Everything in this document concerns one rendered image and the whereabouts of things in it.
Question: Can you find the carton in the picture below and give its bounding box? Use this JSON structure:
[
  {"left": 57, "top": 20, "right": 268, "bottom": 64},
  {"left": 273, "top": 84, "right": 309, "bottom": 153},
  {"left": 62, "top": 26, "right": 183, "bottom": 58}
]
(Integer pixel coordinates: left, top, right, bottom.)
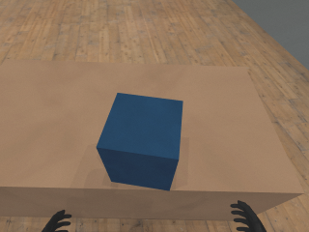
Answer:
[{"left": 96, "top": 93, "right": 183, "bottom": 191}]

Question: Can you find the pedestal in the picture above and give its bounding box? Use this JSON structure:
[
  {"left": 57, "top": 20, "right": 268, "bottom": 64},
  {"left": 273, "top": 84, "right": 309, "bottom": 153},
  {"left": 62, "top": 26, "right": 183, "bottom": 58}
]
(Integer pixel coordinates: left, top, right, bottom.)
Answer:
[{"left": 0, "top": 59, "right": 305, "bottom": 221}]

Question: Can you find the right robot hand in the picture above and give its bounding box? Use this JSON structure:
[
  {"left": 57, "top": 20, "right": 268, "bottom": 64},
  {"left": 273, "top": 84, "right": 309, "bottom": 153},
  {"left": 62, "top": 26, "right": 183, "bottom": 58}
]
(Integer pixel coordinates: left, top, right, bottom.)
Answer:
[{"left": 230, "top": 200, "right": 267, "bottom": 232}]

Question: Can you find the left robot hand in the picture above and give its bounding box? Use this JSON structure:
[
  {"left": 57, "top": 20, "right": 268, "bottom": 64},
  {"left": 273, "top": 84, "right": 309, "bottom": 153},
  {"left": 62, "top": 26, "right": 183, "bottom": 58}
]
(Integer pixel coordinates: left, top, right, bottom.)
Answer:
[{"left": 42, "top": 210, "right": 72, "bottom": 232}]

